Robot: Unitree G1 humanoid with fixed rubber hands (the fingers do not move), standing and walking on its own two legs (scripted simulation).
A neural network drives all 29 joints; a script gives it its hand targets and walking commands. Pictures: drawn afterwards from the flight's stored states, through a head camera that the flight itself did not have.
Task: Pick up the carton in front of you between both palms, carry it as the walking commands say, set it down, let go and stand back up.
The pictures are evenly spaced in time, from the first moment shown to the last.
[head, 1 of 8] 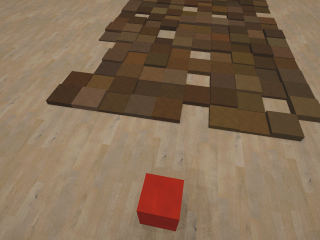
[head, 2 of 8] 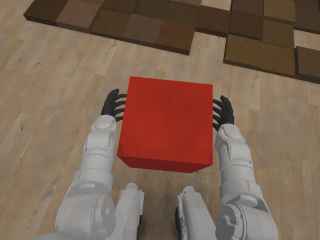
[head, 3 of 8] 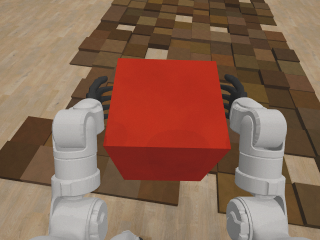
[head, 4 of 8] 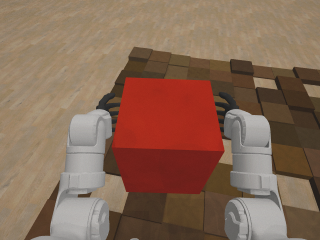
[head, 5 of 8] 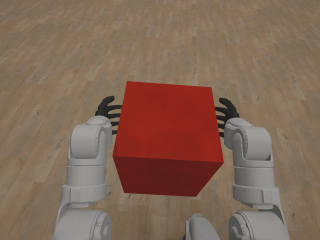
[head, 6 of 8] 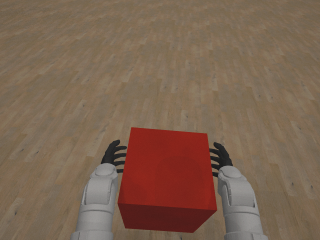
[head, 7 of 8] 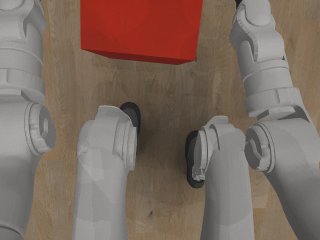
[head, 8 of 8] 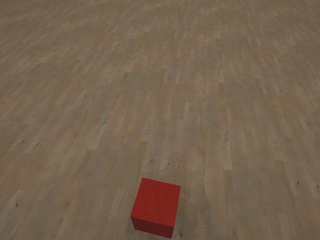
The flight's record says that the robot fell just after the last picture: no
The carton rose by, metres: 0.79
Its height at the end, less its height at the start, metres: +0.00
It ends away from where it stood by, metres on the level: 7.08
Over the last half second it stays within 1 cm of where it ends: yes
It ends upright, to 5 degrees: yes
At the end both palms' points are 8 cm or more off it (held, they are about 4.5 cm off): yes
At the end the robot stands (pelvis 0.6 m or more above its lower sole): yes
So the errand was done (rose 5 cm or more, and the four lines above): yes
